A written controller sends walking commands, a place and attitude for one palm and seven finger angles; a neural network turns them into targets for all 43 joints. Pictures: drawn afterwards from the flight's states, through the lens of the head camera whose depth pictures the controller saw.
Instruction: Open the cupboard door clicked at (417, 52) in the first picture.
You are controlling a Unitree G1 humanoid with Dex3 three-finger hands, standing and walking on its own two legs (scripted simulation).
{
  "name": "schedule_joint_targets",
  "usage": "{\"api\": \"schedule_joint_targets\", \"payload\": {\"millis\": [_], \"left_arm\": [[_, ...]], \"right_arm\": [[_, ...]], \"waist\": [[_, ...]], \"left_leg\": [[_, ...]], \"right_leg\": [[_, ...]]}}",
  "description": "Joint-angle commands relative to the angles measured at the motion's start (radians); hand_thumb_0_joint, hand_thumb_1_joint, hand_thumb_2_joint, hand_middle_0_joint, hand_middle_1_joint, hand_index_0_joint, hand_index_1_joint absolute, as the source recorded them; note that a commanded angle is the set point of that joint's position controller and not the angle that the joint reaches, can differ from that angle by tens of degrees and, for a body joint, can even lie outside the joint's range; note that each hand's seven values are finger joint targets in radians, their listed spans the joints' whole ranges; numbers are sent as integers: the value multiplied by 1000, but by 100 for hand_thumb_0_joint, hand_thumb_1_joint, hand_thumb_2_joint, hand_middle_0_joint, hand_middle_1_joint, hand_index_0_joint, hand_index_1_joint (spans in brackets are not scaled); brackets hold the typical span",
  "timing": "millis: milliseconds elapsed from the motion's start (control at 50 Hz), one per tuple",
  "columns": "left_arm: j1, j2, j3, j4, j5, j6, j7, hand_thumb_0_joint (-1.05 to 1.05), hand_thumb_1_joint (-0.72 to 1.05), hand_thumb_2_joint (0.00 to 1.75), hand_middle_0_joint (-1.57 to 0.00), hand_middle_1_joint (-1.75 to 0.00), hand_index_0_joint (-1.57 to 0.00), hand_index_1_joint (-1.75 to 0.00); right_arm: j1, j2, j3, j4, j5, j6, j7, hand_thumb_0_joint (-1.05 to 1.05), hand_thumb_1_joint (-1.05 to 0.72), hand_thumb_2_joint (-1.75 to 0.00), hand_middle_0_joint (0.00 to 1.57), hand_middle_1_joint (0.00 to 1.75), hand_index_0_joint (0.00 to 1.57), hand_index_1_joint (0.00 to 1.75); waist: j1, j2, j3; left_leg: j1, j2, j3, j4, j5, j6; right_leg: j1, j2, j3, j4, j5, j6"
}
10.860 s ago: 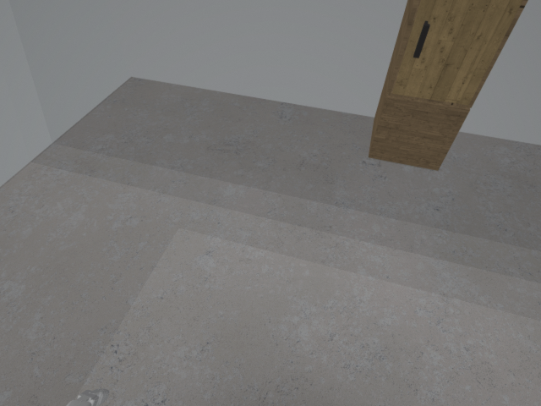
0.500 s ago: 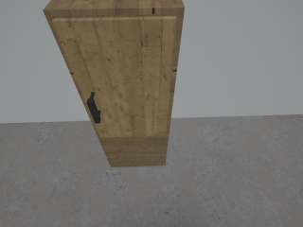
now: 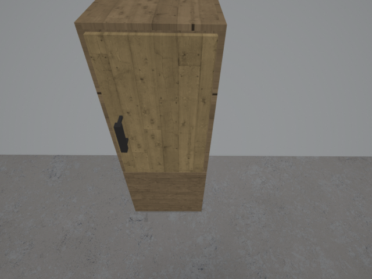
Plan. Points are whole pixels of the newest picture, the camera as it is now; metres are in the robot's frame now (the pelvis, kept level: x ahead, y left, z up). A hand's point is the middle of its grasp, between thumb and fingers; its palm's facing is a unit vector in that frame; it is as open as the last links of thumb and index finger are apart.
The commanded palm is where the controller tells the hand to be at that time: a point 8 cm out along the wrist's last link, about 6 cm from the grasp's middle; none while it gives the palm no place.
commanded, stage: look again from close up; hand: left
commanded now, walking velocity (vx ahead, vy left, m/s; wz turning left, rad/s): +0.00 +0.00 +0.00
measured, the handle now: (122, 134) +0.58 +0.25 -0.08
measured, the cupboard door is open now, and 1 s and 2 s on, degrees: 0 0 0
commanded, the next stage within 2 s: raise the hand with hooked fingers in 0.58 s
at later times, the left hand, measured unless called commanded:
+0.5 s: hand out of the picture -0.01 +0.16 -0.18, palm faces +0.05 -0.99 -0.16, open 7.3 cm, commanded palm none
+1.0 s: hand (118, 236) +0.22 +0.16 -0.02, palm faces +0.05 -1.00 +0.01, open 8.0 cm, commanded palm +0.14 +0.23 -0.07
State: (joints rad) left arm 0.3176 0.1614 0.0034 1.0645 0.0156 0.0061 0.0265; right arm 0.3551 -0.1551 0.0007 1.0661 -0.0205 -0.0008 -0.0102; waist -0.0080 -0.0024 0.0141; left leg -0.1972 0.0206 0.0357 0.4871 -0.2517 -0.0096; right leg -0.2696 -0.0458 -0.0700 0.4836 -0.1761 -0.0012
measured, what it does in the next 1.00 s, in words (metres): lowers itself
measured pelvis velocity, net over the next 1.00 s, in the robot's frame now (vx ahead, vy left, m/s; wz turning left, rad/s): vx -0.01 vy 0.00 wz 0.03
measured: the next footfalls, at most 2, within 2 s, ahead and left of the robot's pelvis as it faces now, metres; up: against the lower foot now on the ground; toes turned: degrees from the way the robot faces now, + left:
none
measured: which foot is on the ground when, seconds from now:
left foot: down 0.00-1.00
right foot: down 0.00-1.00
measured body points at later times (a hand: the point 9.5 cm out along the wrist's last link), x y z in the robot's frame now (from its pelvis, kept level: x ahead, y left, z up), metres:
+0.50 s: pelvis +0.00 +0.00 +0.00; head +0.00 +0.00 +0.45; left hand -0.01 +0.21 -0.16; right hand -0.02 -0.20 -0.16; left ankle +0.01 +0.13 -0.74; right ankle +0.05 -0.12 -0.74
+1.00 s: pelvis -0.01 +0.00 -0.07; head +0.02 +0.01 +0.38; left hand +0.21 +0.21 -0.02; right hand +0.19 -0.27 -0.11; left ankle +0.01 +0.13 -0.74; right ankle +0.06 -0.12 -0.74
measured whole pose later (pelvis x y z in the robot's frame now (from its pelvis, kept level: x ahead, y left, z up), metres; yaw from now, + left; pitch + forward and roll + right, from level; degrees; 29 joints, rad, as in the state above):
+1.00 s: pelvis -0.01 +0.00 -0.07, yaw +1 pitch +10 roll +1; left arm 0.33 0.13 0.08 0.17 -0.20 -0.58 -0.17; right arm 0.21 -0.28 -0.09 0.59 0.00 -0.34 0.00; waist -0.03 -0.03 -0.13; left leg -0.72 0.00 0.02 1.03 -0.48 -0.01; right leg -0.80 -0.05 -0.02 1.03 -0.40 0.00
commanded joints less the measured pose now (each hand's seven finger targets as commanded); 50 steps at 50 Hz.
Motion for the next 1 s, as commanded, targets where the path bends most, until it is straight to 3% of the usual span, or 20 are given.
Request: {"api": "schedule_joint_targets", "payload": {"millis": [0, 120, 380, 540, 600, 640, 660, 680, 700, 720, 740, 760, 780, 800, 820, 840, 880, 900, 940, 980], "left_arm": [[39, 90, 15, -22, -5, -28, 2, 0, 90, 90, -20, -30, -20, -30], [55, 72, 12, 5, -4, -28, 6, 0, 90, 90, -20, -30, -20, -30], [75, 38, 16, 14, 1, -27, 9, 0, 90, 90, -20, -30, -20, -30], [76, 34, 17, 9, 1, -32, 9, 0, 90, 90, -20, -30, -20, -30], [76, 34, 16, 14, 0, -34, 8, 0, 90, 90, -20, -30, -20, -30], [74, 33, 17, 11, 1, -33, 9, 0, 90, 90, -20, -30, -20, -30], [146, 95, 13, 55, 6, -36, 49, 0, 90, 90, -20, -30, -20, -30], [-644, 239, 27, -1563, -234, -265, 34, 0, 88, 89, -20, -32, -20, -32], [-253, 217, 85, -1267, -144, -209, 110, 0, 85, 88, -20, -33, -20, -33], [26, 20, -19, -1054, -150, -64, 154, 0, 83, 87, -21, -34, -21, -34], [44, -94, -96, -1040, -178, -37, 138, 0, 81, 86, -21, -36, -21, -36], [-10, -49, -85, -1129, -202, -94, 125, 0, 78, 85, -21, -37, -21, -37], [-2, -19, -63, -1122, -187, -149, 109, 0, 76, 84, -21, -39, -21, -39], [26, -31, -56, -1088, -181, -210, 88, 0, 74, 83, -21, -40, -21, -40], [50, -40, -35, -1014, -172, -272, 55, 0, 71, 82, -21, -42, -21, -42], [103, -45, -6, -959, -175, -349, 12, 0, 69, 81, -22, -43, -22, -43], [267, -41, 64, -889, -216, -516, -104, 0, 64, 79, -22, -47, -22, -47], [299, -23, 102, -895, -234, -602, -169, 0, 62, 78, -22, -48, -22, -48], [296, 76, 199, -881, -246, -709, -283, 0, 57, 76, -22, -51, -22, -51], [285, 91, 200, -936, -249, -669, -311, 0, 53, 74, -23, -54, -23, -54]], "right_arm": [[52, -81, -13, -14, 6, -21, -9, 0, -90, -90, 20, 30, 20, 30], [66, -59, -8, 20, 9, -22, -14, 0, -90, -90, 20, 30, 20, 30], [70, -40, -14, 27, 6, -21, -17, 0, -90, -90, 20, 30, 20, 30], [61, -35, -15, 25, 7, -28, -18, 0, -90, -90, 20, 30, 20, 30], [55, -36, -13, 26, 7, -28, -19, 0, -90, -90, 20, 30, 20, 30], [54, -36, -14, 30, 8, -29, -19, 0, -90, -90, 20, 30, 20, 30], [-99, -95, -22, -45, 14, -32, -11, 0, -90, -90, 20, 30, 20, 30], [-105, -269, -19, -428, 56, -187, -58, 0, -90, -90, 20, 30, 20, 30], [-184, -176, -1, -353, 66, -278, -91, 0, -90, -90, 20, 30, 20, 30], [-169, -131, -18, -352, 92, -308, -89, 0, -90, -90, 20, 30, 20, 30], [-126, -153, -14, -334, 98, -326, -86, 0, -90, -90, 20, 30, 20, 30], [-154, -186, -25, -384, 97, -353, -91, 0, -90, -90, 20, 30, 20, 30], [-148, -210, -37, -403, 78, -372, -90, 0, -90, -90, 20, 30, 20, 30], [-146, -213, -44, -433, 57, -387, -86, 0, -90, -90, 20, 30, 20, 30], [-147, -212, -56, -470, 46, -401, -71, 0, -90, -90, 20, 30, 20, 30], [-152, -201, -69, -490, 30, -411, -56, 0, -90, -90, 20, 30, 20, 30], [-180, -190, -97, -548, 18, -416, -21, 0, -90, -90, 20, 30, 20, 30], [-200, -190, -106, -578, 17, -408, -1, 0, -90, -90, 20, 30, 20, 30], [-229, -199, -120, -640, 20, -377, 31, 0, -90, -90, 20, 30, 20, 30], [-267, -207, -120, -719, 35, -339, 28, 0, -90, -90, 20, 30, 20, 30]], "waist": [[4, -15, 51], [8, 9, 93], [10, -3, 104], [11, 5, 81], [10, -21, 75], [11, 0, 83], [67, -6, 119], [-98, 206, -388], [-8, 241, -350], [-32, 168, -128], [-39, 40, -8], [-49, -16, 73], [-63, -100, 56], [-62, -183, 42], [-44, -169, 37], [-15, -227, -20], [52, -276, -104], [67, -233, -132], [87, -61, -181], [101, -58, -205]], "left_leg": [[-114, 55, -61, -136, -75, 29], [-130, 62, -65, -151, -74, 25], [-148, 64, -71, -164, -117, 29], [-119, 69, -65, -159, -48, 29], [-101, 66, -60, -151, -18, 27], [-102, 71, -62, -158, -10, 28], [-127, 78, -1, 34, 3, -6], [121, -19, 3, -93, 47, 26], [31, -16, 24, -107, -35, 33], [-132, 1, -18, -114, -152, 11], [-179, -20, -31, -87, -177, 11], [-215, -24, -54, -38, -209, 19], [-248, -33, -48, 21, -225, 20], [-296, -41, -50, 91, -219, 22], [-361, -59, -40, 159, -226, 13], [-424, -58, -31, 229, -218, 7], [-554, -56, -22, 356, -203, -1], [-610, -62, -18, 412, -183, -5], [-692, -77, 0, 501, -193, -11], [-749, -81, 11, 515, -238, 7]], "right_leg": [[49, -72, 110, -140, -163, -23], [48, -68, 97, -136, -138, -25], [38, -59, 97, -126, -133, -21], [56, -62, 91, -118, -58, -22], [60, -65, 92, -122, -44, -22], [62, -64, 87, -118, -29, -22], [29, -108, 125, -80, 224, -24], [148, -14, 72, -29, 34, -16], [129, 31, 22, 35, -103, -45], [0, 35, -34, 32, -174, -26], [-55, 41, -43, 21, -186, -13], [-131, 35, -29, 12, -271, -2], [-194, 33, -24, 23, -355, 3], [-257, 32, -24, 59, -402, 6], [-321, 26, -17, 108, -439, 1], [-364, 21, -6, 164, -475, -1], [-406, 19, 30, 274, -484, -12], [-411, 20, 42, 334, -432, -22], [-429, 8, 78, 431, -398, -46], [-457, 18, 86, 477, -416, -43]]}}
